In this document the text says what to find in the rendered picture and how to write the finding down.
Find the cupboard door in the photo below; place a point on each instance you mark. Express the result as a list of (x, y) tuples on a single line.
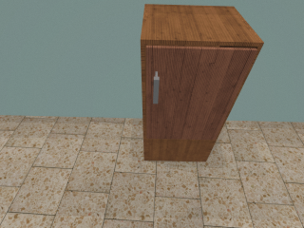
[(197, 87)]

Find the handle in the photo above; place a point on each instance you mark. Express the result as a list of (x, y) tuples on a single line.
[(156, 84)]

